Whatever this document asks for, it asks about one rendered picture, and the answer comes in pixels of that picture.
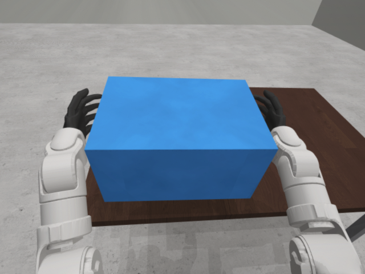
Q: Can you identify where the carton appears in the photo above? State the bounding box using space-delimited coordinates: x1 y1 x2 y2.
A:
84 76 278 202

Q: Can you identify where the right robot upper arm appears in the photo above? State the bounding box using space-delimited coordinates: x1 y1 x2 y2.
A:
289 234 362 274

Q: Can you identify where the robot right forearm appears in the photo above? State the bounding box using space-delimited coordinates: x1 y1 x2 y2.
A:
270 126 363 274

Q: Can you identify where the right robot hand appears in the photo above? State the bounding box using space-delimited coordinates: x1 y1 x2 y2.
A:
252 90 286 132

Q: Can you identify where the left robot upper arm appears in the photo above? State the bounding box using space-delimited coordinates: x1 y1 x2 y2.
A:
38 246 104 274

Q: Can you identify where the left robot hand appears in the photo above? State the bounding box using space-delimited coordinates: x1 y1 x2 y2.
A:
63 88 102 139

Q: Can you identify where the table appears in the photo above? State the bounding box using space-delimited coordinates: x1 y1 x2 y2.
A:
85 87 365 242

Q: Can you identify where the robot left forearm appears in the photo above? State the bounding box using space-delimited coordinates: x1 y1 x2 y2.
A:
35 128 92 274

